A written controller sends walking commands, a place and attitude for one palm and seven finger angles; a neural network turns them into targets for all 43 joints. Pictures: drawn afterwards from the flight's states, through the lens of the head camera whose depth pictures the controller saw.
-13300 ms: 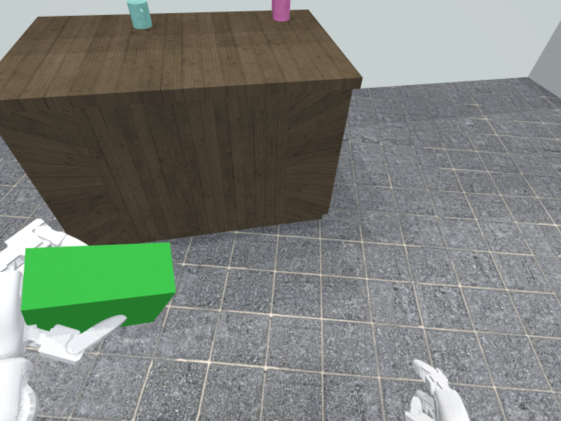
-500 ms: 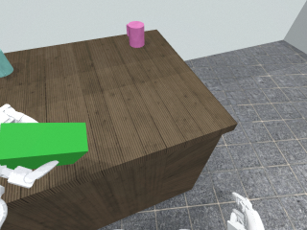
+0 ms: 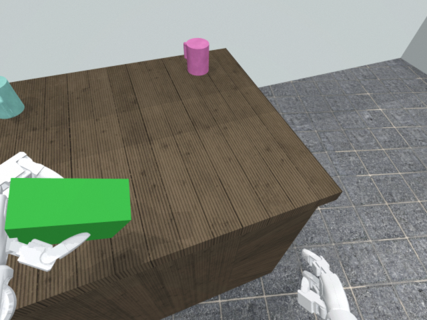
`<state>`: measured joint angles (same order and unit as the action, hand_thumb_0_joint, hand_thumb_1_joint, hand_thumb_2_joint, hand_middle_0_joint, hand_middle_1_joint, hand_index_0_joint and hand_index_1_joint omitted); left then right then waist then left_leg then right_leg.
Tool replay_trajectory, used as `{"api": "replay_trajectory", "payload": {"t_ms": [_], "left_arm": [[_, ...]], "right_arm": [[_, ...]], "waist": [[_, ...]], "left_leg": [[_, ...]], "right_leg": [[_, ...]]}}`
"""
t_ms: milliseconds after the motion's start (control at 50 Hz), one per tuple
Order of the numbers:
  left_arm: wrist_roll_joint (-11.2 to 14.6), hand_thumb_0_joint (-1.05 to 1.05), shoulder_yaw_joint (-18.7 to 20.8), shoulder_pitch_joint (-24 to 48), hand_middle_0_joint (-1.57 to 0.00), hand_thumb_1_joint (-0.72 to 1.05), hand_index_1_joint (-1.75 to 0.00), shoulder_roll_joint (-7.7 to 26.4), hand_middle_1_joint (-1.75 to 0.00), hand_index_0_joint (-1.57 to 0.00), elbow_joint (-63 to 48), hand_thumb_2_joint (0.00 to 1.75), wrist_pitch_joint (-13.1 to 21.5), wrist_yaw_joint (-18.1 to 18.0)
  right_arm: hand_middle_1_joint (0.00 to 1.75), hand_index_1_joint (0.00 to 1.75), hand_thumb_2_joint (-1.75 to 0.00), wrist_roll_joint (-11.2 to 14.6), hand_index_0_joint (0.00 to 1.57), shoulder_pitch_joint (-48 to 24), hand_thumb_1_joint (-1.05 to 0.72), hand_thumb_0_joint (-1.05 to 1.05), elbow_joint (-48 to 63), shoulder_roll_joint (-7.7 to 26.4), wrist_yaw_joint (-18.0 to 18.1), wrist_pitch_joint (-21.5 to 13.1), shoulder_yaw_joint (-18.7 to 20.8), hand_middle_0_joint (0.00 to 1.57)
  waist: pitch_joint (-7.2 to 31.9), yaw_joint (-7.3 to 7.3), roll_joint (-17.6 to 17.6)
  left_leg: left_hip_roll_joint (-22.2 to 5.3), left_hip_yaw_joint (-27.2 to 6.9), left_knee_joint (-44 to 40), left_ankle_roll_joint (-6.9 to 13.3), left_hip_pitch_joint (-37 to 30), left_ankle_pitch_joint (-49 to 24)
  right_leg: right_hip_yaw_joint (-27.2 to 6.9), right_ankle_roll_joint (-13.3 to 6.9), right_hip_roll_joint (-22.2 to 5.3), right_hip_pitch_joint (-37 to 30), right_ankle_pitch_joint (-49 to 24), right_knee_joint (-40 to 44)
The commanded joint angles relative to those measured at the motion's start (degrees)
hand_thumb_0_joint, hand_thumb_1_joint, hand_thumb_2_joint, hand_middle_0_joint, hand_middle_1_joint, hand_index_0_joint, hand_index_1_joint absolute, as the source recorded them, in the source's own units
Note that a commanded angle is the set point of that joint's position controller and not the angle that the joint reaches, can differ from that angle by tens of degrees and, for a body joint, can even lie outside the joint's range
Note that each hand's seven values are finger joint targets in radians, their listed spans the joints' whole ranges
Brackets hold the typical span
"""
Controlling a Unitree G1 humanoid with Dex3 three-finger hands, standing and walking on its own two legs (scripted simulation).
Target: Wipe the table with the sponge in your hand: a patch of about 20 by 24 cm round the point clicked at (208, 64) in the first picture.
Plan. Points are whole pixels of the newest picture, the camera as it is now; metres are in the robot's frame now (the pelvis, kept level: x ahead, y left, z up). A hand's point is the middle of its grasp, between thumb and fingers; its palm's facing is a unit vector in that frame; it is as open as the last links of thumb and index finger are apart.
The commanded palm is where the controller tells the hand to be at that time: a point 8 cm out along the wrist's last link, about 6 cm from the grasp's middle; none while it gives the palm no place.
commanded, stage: come to a stop and stand still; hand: left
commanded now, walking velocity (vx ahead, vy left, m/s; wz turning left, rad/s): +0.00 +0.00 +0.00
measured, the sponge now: (88, 212) +0.23 +0.20 +0.14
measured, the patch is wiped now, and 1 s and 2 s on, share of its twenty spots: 0.00 0.00 0.00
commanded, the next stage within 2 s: look again from close up in 1.12 s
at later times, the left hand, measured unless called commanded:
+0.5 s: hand (17, 230) +0.20 +0.27 +0.16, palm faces +0.39 -0.84 -0.39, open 10.0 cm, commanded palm +0.14 +0.29 +0.17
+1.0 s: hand out of the picture +0.21 +0.30 +0.15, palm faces +0.38 -0.86 -0.35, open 10.0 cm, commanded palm +0.15 +0.33 +0.17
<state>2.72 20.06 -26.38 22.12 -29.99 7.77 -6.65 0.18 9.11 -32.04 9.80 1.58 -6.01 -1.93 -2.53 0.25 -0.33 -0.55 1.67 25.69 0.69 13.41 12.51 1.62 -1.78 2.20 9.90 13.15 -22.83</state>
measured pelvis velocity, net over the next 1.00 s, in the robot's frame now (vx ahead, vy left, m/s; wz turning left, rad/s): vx -0.01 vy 0.05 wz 0.00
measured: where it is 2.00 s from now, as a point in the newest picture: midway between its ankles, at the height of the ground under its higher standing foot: outside the picture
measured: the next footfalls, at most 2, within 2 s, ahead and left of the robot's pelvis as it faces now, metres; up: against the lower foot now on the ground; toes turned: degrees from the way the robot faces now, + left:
none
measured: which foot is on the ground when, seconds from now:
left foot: down 0.00-1.00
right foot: down 0.00-1.00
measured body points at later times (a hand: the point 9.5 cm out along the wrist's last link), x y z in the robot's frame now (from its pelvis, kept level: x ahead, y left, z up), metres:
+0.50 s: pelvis -0.03 +0.01 +0.00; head -0.01 +0.04 +0.45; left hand +0.17 +0.31 +0.18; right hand +0.13 -0.22 -0.08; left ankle +0.01 +0.11 -0.74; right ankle -0.01 -0.10 -0.74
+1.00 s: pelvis -0.01 +0.05 +0.00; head +0.01 +0.08 +0.45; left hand +0.18 +0.35 +0.17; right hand +0.18 -0.16 -0.06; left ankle +0.01 +0.11 -0.74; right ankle -0.01 -0.10 -0.74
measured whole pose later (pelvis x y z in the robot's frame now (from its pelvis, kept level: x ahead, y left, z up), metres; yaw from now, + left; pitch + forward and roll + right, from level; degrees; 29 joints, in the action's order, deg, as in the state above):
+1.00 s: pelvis -0.01 +0.05 +0.00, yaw +0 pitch -1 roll -2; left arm 1.8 20.2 -22.9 21.4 -26.2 12.1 -5.4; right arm 0.3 10.2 -32.3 10.5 1.1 -8.1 -2.2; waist -3.1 2.2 -2.5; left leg 2.5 3.6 25.7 5.0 13.5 11.8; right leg 0.2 2.0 -1.0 9.4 11.4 -21.6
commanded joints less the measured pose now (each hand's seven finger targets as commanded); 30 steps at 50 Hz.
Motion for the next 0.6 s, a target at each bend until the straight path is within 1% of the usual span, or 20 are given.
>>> {"api": "replay_trajectory", "payload": {"t_ms": [0,20,40,60,80,100,140,160,180,220,260,280,300,340,380,420,480,500,560,580], "left_arm": [[1.36,0.0,6.62,-0.53,-1.2,0.1,-1.6,7.28,-1.6,-1.2,-9.34,1.3,2.36,-1.72],[-8.59,0.0,39.55,62.7,-1.2,0.1,-1.6,54.21,-1.6,-1.2,-23.48,1.3,9.3,-0.48],[-2.25,0.0,16.9,28.73,-1.2,0.1,-1.6,18.39,-1.6,-1.2,13.54,1.3,6.21,2.35],[-1.15,0.0,12.3,15.31,-1.2,0.1,-1.6,12.93,-1.6,-1.2,14.59,1.3,6.01,3.29],[1.11,0.0,3.3,8.62,-1.2,0.1,-1.6,3.08,-1.6,-1.2,10.59,1.3,6.12,3.48],[0.74,0.0,3.36,10.44,-1.2,0.1,-1.6,5.32,-1.6,-1.2,-0.43,1.3,6.76,2.89],[0.74,0.0,1.71,6.87,-1.2,0.1,-1.6,5.2,-1.6,-1.2,-6.94,1.3,6.9,1.8],[0.59,0.0,1.97,5.9,-1.2,0.1,-1.6,5.87,-1.6,-1.2,-8.59,1.3,6.89,1.28],[0.77,0.0,3.67,3.19,-1.2,0.1,-1.6,7.06,-1.6,-1.2,-9.22,1.3,6.71,0.37],[0.77,0.0,7.59,4.84,-1.2,0.1,-1.6,10.79,-1.6,-1.2,-10.93,1.3,7.29,-0.34],[1.16,0.0,10.0,5.75,-1.2,0.1,-1.6,12.25,-1.6,-1.2,-10.53,1.3,7.97,-0.67],[1.0,0.0,12.62,6.53,-1.2,0.1,-1.6,15.03,-1.6,-1.2,-11.59,1.3,8.22,-1.21],[1.13,0.0,11.2,7.22,-1.2,0.1,-1.6,13.0,-1.6,-1.2,-10.46,1.3,8.62,-1.13],[1.13,0.0,10.14,8.41,-1.2,0.1,-1.6,12.0,-1.6,-1.2,-9.69,1.3,9.02,-0.93],[0.71,0.0,9.82,8.68,-1.2,0.1,-1.6,11.61,-1.6,-1.2,-8.33,1.3,9.1,-0.85],[0.36,0.0,6.6,9.61,-1.2,0.1,-1.6,8.71,-1.6,-1.2,-7.39,1.3,9.15,-0.28],[-0.39,0.0,4.16,8.25,-1.2,0.1,-1.6,6.6,-1.6,-1.2,-5.61,1.3,8.46,-0.04],[-0.62,0.0,3.38,8.48,-1.2,0.1,-1.6,5.96,-1.6,-1.2,-5.13,1.3,8.33,0.0],[-0.92,0.0,4.01,8.78,-1.2,0.1,-1.6,6.99,-1.6,-1.2,-6.04,1.3,7.93,-0.03],[-1.08,0.0,5.38,8.65,-1.2,0.1,-1.6,8.21,-1.6,-1.2,-7.08,1.3,7.76,-0.26]], "right_arm": [[0.3,0.3,-0.9,0.36,0.2,-2.91,-0.9,0.0,7.82,8.27,1.96,-1.49,3.77,0.2],[0.3,0.3,-0.9,-2.4,0.2,6.42,-0.9,0.0,6.59,11.66,1.49,-4.82,5.88,0.2],[0.3,0.3,-0.9,-0.14,0.2,0.08,-0.9,0.0,4.03,4.2,1.4,-4.63,3.18,0.2],[0.3,0.3,-0.9,-0.03,0.2,2.34,-0.9,0.0,7.56,10.08,1.21,-5.43,6.28,0.2],[0.3,0.3,-0.9,1.38,0.2,0.81,-0.9,0.0,7.34,9.38,-0.24,-5.2,6.07,0.2],[0.3,0.3,-0.9,1.24,0.2,1.15,-0.9,0.0,8.61,10.56,-1.24,-4.86,6.17,0.2],[0.3,0.3,-0.9,1.19,0.2,-1.77,-0.9,0.0,9.8,9.32,-2.01,-5.06,5.38,0.2],[0.3,0.3,-0.9,1.08,0.2,-2.23,-0.9,0.0,9.93,9.21,-1.96,-5.17,5.18,0.2],[0.3,0.3,-0.9,1.37,0.2,-3.87,-0.9,0.0,9.4,8.75,-1.76,-5.24,4.59,0.2],[0.3,0.3,-0.9,0.65,0.2,-3.65,-0.9,0.0,9.8,9.13,-0.49,-5.25,4.67,0.2],[0.3,0.3,-0.9,0.47,0.2,-3.57,-0.9,0.0,9.66,8.76,0.7,-5.33,4.4,0.2],[0.3,0.3,-0.9,0.45,0.2,-4.47,-0.9,0.0,9.08,8.9,1.29,-5.02,4.14,0.2],[0.3,0.3,-0.9,0.24,0.2,-3.9,-0.9,0.0,8.9,8.77,1.65,-4.89,4.08,0.2],[0.3,0.3,-0.9,0.42,0.2,-3.26,-0.9,0.0,9.05,8.56,1.89,-5.29,3.95,0.2],[0.3,0.3,-0.9,0.49,0.2,-3.3,-0.9,0.0,8.31,8.69,1.86,-5.82,3.67,0.2],[0.3,0.3,-0.9,0.31,0.2,-2.25,-0.9,0.0,8.09,8.92,1.5,-6.34,3.7,0.2],[0.3,0.3,-0.9,0.53,0.2,-2.91,-0.9,0.0,7.38,8.81,0.92,-7.19,3.34,0.2],[0.3,0.3,-0.9,0.24,0.2,-1.83,-0.9,0.0,7.01,9.28,0.77,-7.06,3.45,0.2],[0.3,0.3,-0.9,0.29,0.2,-1.74,-0.9,0.0,7.19,9.14,0.44,-7.11,3.64,0.2],[0.3,0.3,-0.9,0.38,0.2,-2.64,-0.9,0.0,6.89,8.85,0.49,-6.96,3.33,0.2]], "waist": [[13.01,0.16,4.84],[0.03,1.17,-5.72],[12.1,1.1,-6.52],[11.21,3.32,-0.15],[14.73,2.06,7.93],[16.8,1.86,8.24],[15.03,2.49,2.36],[13.62,2.47,-0.34],[12.96,2.4,-0.95],[10.05,1.92,-3.58],[7.81,1.29,-2.34],[6.65,1.26,1.5],[6.26,0.79,2.79],[4.93,0.83,5.07],[4.88,0.94,5.08],[5.33,0.88,4.26],[5.85,1.18,4.12],[6.38,0.96,3.82],[7.13,1.18,1.73],[7.97,1.2,2.46]], "left_leg": [[-5.42,-3.82,-2.31,-1.14,-4.6,-19.92],[-5.79,-0.73,5.32,1.34,4.25,-16.9],[-0.55,-1.17,2.15,1.47,-3.32,-18.26],[-2.45,0.32,3.64,0.13,-5.86,-18.4],[-3.28,1.02,2.73,0.85,-8.48,-21.19],[-4.01,0.04,2.18,1.17,-8.2,-23.08],[-4.1,-0.99,2.17,1.42,-5.75,-19.39],[-3.56,-1.32,1.87,1.19,-4.32,-15.34],[-3.66,-1.45,0.82,1.19,-4.82,-11.63],[-2.69,-2.39,0.32,0.86,-2.34,-4.11],[-1.77,-3.04,0.34,0.67,-2.57,0.35],[-2.08,-3.21,-0.52,0.63,-3.31,1.21],[-2.54,-3.93,-1.69,1.03,-1.8,3.71],[-2.78,-4.63,-3.13,1.23,-0.35,6.08],[-3.02,-4.29,-4.02,1.11,-1.4,6.54],[-3.34,-4.98,-5.59,1.43,-0.61,8.24],[-3.74,-4.57,-6.76,1.34,-1.41,7.37],[-4.21,-5.37,-7.46,1.5,-0.49,7.31],[-4.16,-5.28,-6.69,1.37,-0.26,2.92],[-3.98,-4.99,-6.61,0.88,-1.93,-0.14]], "right_leg": [[-3.97,0.1,-4.59,-5.43,-20.31,1.6],[-7.06,5.87,-6.9,7.01,-18.44,7.75],[-8.35,-0.61,-8.53,1.47,-22.5,3.2],[-13.37,2.06,-8.01,0.47,-33.9,2.53],[-9.13,2.13,-8.17,-2.77,-33.44,-1.72],[-7.85,2.96,-7.27,-4.84,-29.67,-2.56],[-6.71,3.94,-6.59,-4.51,-23.37,-1.0],[-7.14,3.78,-6.56,-3.72,-19.63,0.34],[-6.71,3.02,-6.1,-2.17,-14.92,0.95],[-7.88,1.55,-6.81,0.46,-6.02,3.93],[-9.8,0.13,-7.59,4.3,2.28,6.73],[-9.72,-0.19,-7.23,6.24,4.9,7.21],[-8.9,-0.11,-7.08,5.42,6.96,7.22],[-9.07,0.01,-5.99,4.73,7.86,7.26],[-8.14,0.11,-5.3,4.79,7.13,7.26],[-7.14,0.48,-4.53,3.2,6.87,6.61],[-5.86,0.99,-3.73,2.28,3.25,5.87],[-4.81,1.14,-3.51,0.97,2.15,5.11],[-4.64,1.31,-3.61,-1.02,-2.84,4.09],[-4.0,1.27,-3.34,-0.85,-4.8,3.59]]}}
